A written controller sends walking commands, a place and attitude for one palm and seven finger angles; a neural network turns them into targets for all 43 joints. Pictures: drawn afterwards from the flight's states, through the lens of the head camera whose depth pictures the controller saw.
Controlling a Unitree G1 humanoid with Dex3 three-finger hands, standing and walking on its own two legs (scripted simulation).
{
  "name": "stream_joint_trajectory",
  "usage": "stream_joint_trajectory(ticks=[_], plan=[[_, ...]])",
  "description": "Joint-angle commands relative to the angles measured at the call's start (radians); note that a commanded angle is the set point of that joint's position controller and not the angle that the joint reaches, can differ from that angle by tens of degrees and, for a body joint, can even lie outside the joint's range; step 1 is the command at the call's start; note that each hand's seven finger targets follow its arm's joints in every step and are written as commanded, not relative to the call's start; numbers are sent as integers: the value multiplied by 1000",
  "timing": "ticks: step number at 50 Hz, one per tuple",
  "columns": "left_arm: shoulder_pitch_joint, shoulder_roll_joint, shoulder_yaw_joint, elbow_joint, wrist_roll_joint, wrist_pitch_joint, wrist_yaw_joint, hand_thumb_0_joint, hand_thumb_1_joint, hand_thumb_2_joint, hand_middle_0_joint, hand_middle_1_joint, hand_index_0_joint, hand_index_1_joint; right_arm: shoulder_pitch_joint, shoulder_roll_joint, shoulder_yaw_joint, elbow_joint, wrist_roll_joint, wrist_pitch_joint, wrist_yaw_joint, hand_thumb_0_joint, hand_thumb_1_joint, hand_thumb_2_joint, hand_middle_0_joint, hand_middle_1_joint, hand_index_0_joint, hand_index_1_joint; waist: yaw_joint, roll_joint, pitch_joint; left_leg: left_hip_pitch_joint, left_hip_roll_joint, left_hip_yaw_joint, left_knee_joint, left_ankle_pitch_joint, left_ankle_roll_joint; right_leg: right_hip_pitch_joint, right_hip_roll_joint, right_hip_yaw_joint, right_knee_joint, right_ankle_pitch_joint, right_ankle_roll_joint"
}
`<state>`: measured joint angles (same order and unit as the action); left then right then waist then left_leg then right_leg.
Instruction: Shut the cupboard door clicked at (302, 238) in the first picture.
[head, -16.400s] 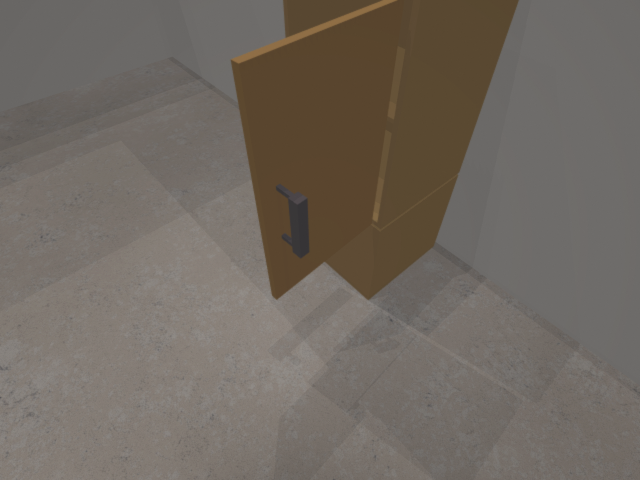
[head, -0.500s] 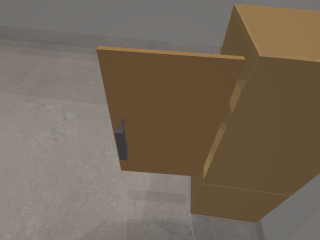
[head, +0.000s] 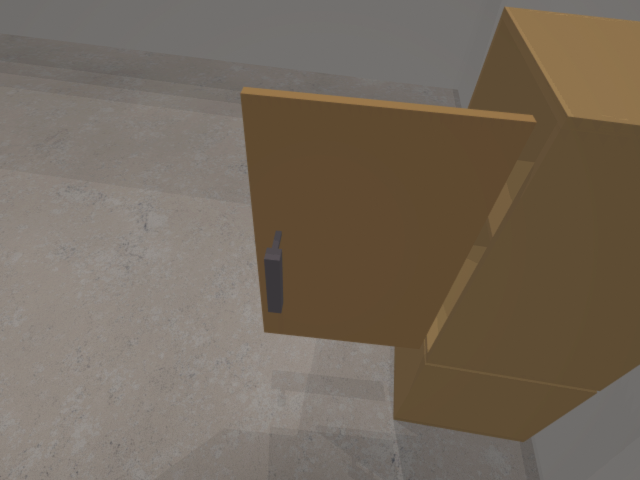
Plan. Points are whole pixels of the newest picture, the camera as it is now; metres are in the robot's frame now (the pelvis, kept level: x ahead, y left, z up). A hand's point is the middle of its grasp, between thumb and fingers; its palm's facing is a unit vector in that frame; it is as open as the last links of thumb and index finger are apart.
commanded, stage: come to a stop and stand still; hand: left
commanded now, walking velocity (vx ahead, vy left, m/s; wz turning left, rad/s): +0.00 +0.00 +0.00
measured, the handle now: (276, 272) +0.47 +0.11 -0.07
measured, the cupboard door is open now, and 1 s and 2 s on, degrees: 93 93 93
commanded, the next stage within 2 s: look again from close up in 0.36 s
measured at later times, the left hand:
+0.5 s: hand out of the picture +0.01 +0.21 -0.18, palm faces -0.02 -0.98 -0.22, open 7.4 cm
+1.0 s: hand out of the picture +0.01 +0.18 -0.18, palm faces -0.02 -0.98 -0.18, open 7.4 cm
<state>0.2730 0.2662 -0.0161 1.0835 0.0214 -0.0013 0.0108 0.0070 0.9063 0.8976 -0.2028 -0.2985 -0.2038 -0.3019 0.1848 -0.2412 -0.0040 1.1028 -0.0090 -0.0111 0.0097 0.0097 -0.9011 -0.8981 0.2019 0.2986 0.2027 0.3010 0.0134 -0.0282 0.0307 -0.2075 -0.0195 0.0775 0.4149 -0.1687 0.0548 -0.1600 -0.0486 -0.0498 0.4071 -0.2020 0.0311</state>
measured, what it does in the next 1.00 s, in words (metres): stands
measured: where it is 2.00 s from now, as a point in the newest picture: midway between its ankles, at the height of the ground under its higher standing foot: outside the picture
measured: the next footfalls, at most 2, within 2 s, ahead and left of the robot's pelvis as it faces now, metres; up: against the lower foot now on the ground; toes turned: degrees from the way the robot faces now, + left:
left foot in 1.70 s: +0.03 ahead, +0.05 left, +0.00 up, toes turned +0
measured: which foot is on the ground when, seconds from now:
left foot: down 0.00-1.00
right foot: down 0.00-1.00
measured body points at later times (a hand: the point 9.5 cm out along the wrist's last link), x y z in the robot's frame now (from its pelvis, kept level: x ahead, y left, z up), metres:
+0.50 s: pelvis +0.00 +0.01 +0.00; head +0.00 +0.03 +0.45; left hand +0.01 +0.26 -0.16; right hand +0.03 -0.24 -0.15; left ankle +0.04 +0.08 -0.74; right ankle +0.01 -0.14 -0.74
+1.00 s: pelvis +0.01 +0.01 +0.00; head +0.01 +0.02 +0.45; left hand +0.01 +0.23 -0.16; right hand +0.02 -0.23 -0.15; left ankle +0.04 +0.08 -0.74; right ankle +0.01 -0.14 -0.74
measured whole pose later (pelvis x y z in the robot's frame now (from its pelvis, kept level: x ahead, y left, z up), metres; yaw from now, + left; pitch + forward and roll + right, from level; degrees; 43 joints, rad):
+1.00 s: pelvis +0.01 +0.01 +0.00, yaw -1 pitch -2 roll +0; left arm 0.29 0.18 -0.02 1.12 0.02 -0.01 0.03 0.00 0.91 0.90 -0.20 -0.30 -0.20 -0.30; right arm 0.23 -0.16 -0.01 1.15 0.00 -0.01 0.00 0.01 -0.90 -0.90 0.20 0.30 0.20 0.30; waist 0.00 -0.03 0.04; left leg -0.18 -0.03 0.10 0.38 -0.17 0.06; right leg -0.15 -0.06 -0.03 0.39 -0.20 0.04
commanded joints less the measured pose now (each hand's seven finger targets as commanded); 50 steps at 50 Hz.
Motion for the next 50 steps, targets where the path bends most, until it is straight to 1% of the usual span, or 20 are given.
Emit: stream_joint_trajectory(ticks=[1, 4, 5, 7, 11, 13, 15, 18, 21, 24, 25, 29, 30, 33, 35, 36, 40, 43, 47, 50], plan=[[17, 128, 28, -41, 0, -17, 16, 0, 900, 900, -200, -300, -200, -300, -18, -169, -36, -48, 1, -19, -15, 0, -900, -900, 200, 300, 200, 300, -6, 46, 13, -21, 137, -173, -166, -138, -18, -33, -72, 77, -75, -34, -42], [23, 122, 28, -35, 1, -16, 17, 0, 900, 900, -200, -300, -200, -300, -15, -168, -39, -42, 1, -18, -15, 0, -900, -900, 200, 300, 200, 300, -6, 50, 15, -22, 138, -179, -176, -150, -19, -32, -73, 74, -72, -27, -41], [28, 120, 28, -35, 3, -15, 17, 0, 900, 900, -200, -300, -200, -300, -10, -163, -39, -43, 1, -17, -15, 0, -900, -900, 200, 300, 200, 300, -4, 38, 20, -25, 139, -178, -177, -157, -18, -31, -72, 68, -72, -30, -39], [31, 114, 29, -31, 3, -15, 19, 0, 900, 900, -200, -300, -200, -300, -5, -163, -40, -39, 1, -18, -16, 0, -900, -900, 200, 300, 200, 300, -7, 37, 1, -11, 140, -178, -178, -141, -18, -26, -75, 67, -67, -18, -39], [37, 104, 28, -25, 3, -15, 20, 0, 900, 900, -200, -300, -200, -300, 2, -150, -39, -32, 2, -20, -17, 0, -900, -900, 200, 300, 200, 300, -4, 45, -1, -2, 139, -173, -175, -101, -19, -19, -78, 66, -67, 6, -36], [39, 98, 27, -21, 3, -13, 21, 0, 900, 900, -200, -300, -200, -300, 3, -146, -41, -30, 2, -17, -17, 0, -900, -900, 200, 300, 200, 300, -6, 49, 13, 0, 139, -178, -184, -123, -22, -33, -75, 65, -66, -7, -34], [44, 95, 27, -21, 4, -13, 22, 0, 900, 900, -200, -300, -200, -300, 7, -137, -41, -29, 3, -15, -17, 0, -900, -900, 200, 300, 200, 300, -3, 36, 28, -11, 137, -175, -183, -128, -21, -31, -75, 65, -73, -6, -33], [45, 87, 27, -17, 3, -12, 23, 0, 900, 900, -200, -300, -200, -300, 13, -135, -40, -24, 2, -15, -18, 0, -900, -900, 200, 300, 200, 300, -6, 45, 26, -9, 137, -177, -192, -139, -24, -34, -75, 68, -71, -12, -33], [51, 79, 27, -15, 4, -13, 24, 0, 900, 900, -200, -300, -200, -300, 20, -123, -40, -22, 3, -16, -18, 0, -900, -900, 200, 300, 200, 300, -5, 40, 8, 8, 135, -168, -180, -94, -24, -26, -78, 68, -70, 13, -33], [47, 73, 25, -12, 3, -13, 24, 0, 900, 900, -200, -300, -200, -300, 26, -116, -40, -17, 3, -13, -18, 0, -900, -900, 200, 300, 200, 300, -10, 28, 24, 9, 133, -164, -179, -106, -27, -40, -77, 70, -77, -3, -32], [54, 70, 25, -13, 3, -13, 25, 0, 900, 900, -200, -300, -200, -300, 29, -110, -39, -17, 3, -13, -18, 0, -900, -900, 200, 300, 200, 300, -6, 19, 26, 11, 132, -163, -174, -94, -25, -41, -78, 72, -80, 2, -33], [56, 63, 23, -10, 1, -15, 26, 0, 900, 900, -200, -300, -200, -300, 36, -101, -37, -9, 3, -14, -19, 0, -900, -900, 200, 300, 200, 300, -11, 27, 16, 29, 130, -153, -165, -61, -28, -43, -80, 77, -81, 15, -33], [57, 58, 23, -11, 2, -14, 27, 0, 900, 900, -200, -300, -200, -300, 40, -93, -37, -8, 4, -11, -19, 0, -900, -900, 200, 300, 200, 300, -10, 25, 27, 20, 129, -152, -166, -76, -29, -43, -76, 76, -85, 3, -31], [62, 53, 23, -7, 1, -15, 27, 0, 900, 900, -200, -300, -200, -300, 45, -89, -35, -6, 4, -13, -20, 0, -900, -900, 200, 300, 200, 300, -12, 34, 15, 28, 128, -149, -167, -73, -30, -42, -78, 78, -82, 10, -32], [65, 49, 23, -7, 2, -15, 27, 0, 900, 900, -200, -300, -200, -300, 51, -81, -35, -4, 5, -13, -20, 0, -900, -900, 200, 300, 200, 300, -9, 18, 25, 25, 128, -142, -158, -54, -29, -43, -78, 78, -85, 21, -32], [65, 46, 23, -5, 1, -16, 28, 0, 900, 900, -200, -300, -200, -300, 52, -76, -34, -2, 4, -13, -20, 0, -900, -900, 200, 300, 200, 300, -11, 25, 23, 26, 126, -142, -158, -49, -30, -42, -80, 81, -87, 19, -32], [71, 38, 23, -4, 0, -17, 29, 0, 900, 900, -200, -300, -200, -300, 63, -68, -32, 3, 4, -13, -22, 0, -900, -900, 200, 300, 200, 300, -10, 15, 20, 35, 126, -134, -148, -22, -30, -39, -79, 78, -88, 28, -32], [72, 33, 22, 1, -1, -18, 30, 0, 900, 900, -200, -300, -200, -300, 67, -59, -30, 7, 4, -14, -23, 0, -900, -900, 200, 300, 200, 300, -12, 27, 15, 40, 122, -132, -141, 1, -32, -36, -81, 83, -90, 36, -33], [78, 20, 21, 4, -1, -17, 31, 0, 900, 900, -200, -300, -200, -300, 73, -47, -29, 12, 4, -12, -25, 0, -900, -900, 200, 300, 200, 300, -13, 23, 36, 38, 121, -129, -142, -14, -33, -50, -78, 85, -95, 25, -33], [84, 11, 21, 3, 0, -14, 30, 0, 900, 900, -200, -300, -200, -300, 84, -38, -28, 14, 4, -8, -25, 0, -900, -900, 200, 300, 200, 300, -13, 25, 48, 19, 122, -131, -155, -67, -34, -52, -73, 83, -96, -1, -32]])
